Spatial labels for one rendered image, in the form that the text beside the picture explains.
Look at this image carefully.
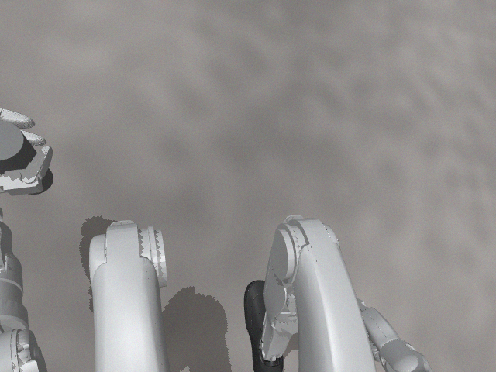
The left robot hand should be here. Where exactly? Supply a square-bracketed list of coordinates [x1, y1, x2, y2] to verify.
[0, 108, 53, 196]

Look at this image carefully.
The right robot arm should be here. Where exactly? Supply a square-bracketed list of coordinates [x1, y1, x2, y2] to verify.
[379, 339, 432, 372]

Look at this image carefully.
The right robot hand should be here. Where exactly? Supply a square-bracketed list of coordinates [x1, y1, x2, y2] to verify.
[357, 298, 401, 362]

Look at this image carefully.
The left robot arm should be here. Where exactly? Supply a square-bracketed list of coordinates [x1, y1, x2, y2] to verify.
[0, 208, 47, 372]

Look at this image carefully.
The can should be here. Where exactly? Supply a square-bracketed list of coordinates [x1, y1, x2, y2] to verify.
[0, 120, 53, 195]

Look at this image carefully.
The right robot foot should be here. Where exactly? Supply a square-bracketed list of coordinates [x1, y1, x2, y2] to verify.
[244, 280, 284, 372]

